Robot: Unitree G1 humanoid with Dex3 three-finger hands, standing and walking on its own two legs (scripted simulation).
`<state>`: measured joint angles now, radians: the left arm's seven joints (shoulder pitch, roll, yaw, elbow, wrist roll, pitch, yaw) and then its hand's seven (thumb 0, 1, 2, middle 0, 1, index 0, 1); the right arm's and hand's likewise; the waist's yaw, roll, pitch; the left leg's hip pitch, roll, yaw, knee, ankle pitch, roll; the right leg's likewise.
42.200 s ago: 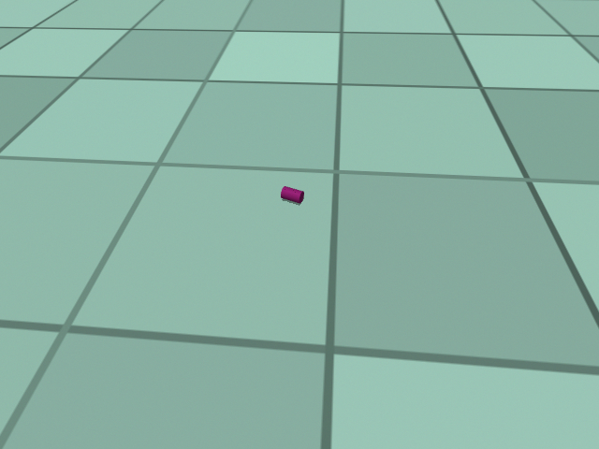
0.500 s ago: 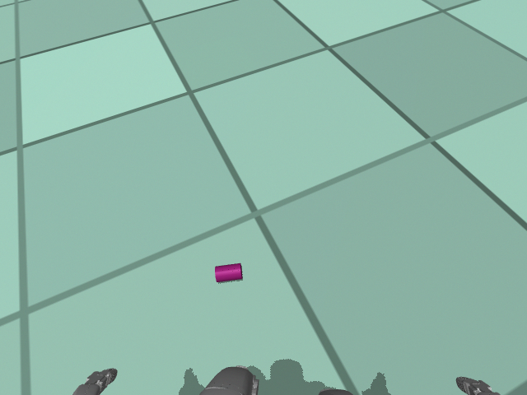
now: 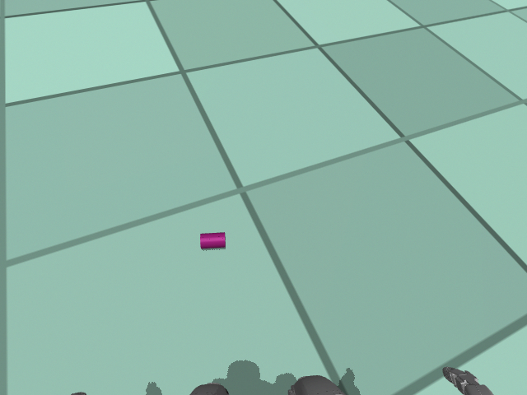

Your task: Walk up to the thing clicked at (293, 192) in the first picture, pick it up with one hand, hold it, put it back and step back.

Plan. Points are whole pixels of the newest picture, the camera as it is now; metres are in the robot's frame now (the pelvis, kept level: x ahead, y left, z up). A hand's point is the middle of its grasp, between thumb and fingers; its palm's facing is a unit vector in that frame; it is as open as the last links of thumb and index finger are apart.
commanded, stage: step back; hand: left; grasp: from above
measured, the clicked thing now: (213, 240) +0.72 +0.21 -0.74
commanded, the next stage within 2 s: none
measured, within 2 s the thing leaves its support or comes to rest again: neither
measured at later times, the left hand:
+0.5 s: hand out of the picture -0.03 +0.22 -0.13, palm faces +0.04 -0.90 -0.44, open 7.4 cm
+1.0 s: hand out of the picture -0.31 +0.17 -0.15, palm faces +0.02 -0.90 -0.43, open 7.4 cm
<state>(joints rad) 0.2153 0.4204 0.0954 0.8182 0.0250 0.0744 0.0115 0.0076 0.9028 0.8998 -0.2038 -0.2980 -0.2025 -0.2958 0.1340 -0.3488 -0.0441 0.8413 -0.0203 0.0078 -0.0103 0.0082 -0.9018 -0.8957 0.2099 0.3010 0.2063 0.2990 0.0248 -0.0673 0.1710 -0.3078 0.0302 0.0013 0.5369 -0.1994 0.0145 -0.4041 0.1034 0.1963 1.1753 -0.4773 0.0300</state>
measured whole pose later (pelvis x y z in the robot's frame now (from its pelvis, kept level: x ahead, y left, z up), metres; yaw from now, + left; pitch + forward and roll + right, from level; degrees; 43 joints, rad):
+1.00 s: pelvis -0.34 -0.10 -0.01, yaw +0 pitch -3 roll +2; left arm 0.26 0.36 0.06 0.92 0.05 0.03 0.01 0.01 0.90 0.90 -0.21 -0.30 -0.21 -0.30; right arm 0.12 -0.41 -0.06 0.87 -0.01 0.08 0.00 0.01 -0.91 -0.90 0.21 0.30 0.20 0.30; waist 0.06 0.03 0.12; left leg -0.50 -0.06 -0.14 1.00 -0.45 0.01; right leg -0.26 0.01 0.06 0.66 -0.35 -0.02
